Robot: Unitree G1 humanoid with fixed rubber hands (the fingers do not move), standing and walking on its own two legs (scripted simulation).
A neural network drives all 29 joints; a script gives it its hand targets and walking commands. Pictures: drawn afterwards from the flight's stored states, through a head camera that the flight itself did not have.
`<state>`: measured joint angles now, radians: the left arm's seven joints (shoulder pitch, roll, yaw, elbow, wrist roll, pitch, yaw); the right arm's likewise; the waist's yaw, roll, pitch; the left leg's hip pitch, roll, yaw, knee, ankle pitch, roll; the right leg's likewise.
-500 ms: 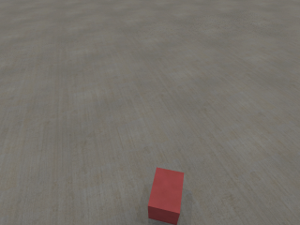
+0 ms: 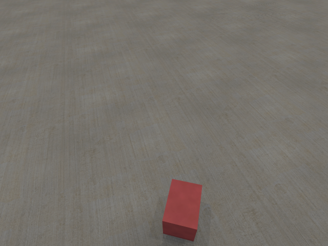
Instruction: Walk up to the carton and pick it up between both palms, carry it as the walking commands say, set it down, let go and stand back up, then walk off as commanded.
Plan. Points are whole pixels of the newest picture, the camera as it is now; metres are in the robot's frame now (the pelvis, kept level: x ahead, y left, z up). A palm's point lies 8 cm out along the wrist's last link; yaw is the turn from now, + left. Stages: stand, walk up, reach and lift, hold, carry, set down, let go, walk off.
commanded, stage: walk off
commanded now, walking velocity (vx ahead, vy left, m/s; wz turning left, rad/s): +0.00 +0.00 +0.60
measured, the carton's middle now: (182, 209) +0.48 -0.05 -0.68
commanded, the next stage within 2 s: none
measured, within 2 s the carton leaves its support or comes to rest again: neither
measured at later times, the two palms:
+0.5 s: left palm out of the picture -0.01 +0.27 -0.14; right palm out of the picture +0.09 -0.27 -0.15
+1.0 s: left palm out of the picture -0.06 +0.30 -0.14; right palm out of the picture +0.12 -0.19 -0.15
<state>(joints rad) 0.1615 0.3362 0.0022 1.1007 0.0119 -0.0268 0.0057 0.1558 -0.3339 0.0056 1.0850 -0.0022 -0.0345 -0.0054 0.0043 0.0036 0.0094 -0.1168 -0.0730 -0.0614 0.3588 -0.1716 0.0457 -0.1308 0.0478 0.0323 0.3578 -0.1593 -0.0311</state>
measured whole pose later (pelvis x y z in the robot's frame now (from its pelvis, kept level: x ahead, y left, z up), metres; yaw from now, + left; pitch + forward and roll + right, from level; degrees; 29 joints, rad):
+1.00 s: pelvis -0.04 +0.02 -0.02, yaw +25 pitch +0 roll +1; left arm 0.12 0.26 0.06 0.93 0.01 0.05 0.03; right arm 0.20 -0.21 -0.07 0.93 -0.02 0.05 -0.02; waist -0.02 -0.01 0.08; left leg -0.30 -0.06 -0.02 0.58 -0.27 0.04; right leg -0.41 -0.08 0.00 0.89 -0.46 0.10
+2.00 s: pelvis -0.05 +0.01 -0.02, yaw +60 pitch -1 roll +0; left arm 0.11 0.17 0.04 0.82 0.02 0.02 0.03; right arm 0.24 -0.26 -0.09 0.89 -0.02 0.06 0.02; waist -0.05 0.08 0.09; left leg -0.43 -0.06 -0.03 0.99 -0.47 -0.02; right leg -0.25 -0.06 -0.11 0.58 -0.30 0.00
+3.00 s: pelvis -0.08 +0.00 -0.02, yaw +97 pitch -2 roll +0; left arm 0.17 0.22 0.05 0.81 0.03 0.02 0.02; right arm 0.17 -0.28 -0.10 0.86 -0.01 0.08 0.05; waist -0.01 0.00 0.11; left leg -0.35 0.05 0.04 0.83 -0.47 -0.09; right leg -0.23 -0.14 -0.24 0.60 -0.32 0.01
